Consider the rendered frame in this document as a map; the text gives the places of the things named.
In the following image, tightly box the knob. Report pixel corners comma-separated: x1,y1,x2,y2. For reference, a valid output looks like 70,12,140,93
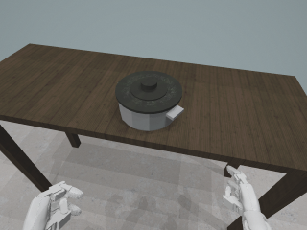
140,77,157,90

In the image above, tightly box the robot right forearm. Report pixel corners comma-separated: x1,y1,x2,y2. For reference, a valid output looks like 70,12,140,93
242,210,272,230

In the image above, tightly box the pot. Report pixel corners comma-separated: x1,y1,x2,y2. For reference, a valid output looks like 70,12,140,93
119,104,184,131

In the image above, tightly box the table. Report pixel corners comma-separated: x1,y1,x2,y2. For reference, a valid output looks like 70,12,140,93
0,43,307,230

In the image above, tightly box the left robot hand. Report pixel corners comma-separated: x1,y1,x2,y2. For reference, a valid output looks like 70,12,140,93
22,181,83,230

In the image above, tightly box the lid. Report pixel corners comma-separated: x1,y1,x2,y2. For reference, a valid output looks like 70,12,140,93
115,71,183,114

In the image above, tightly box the right robot hand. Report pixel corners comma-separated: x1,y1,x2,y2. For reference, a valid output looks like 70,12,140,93
223,165,261,216

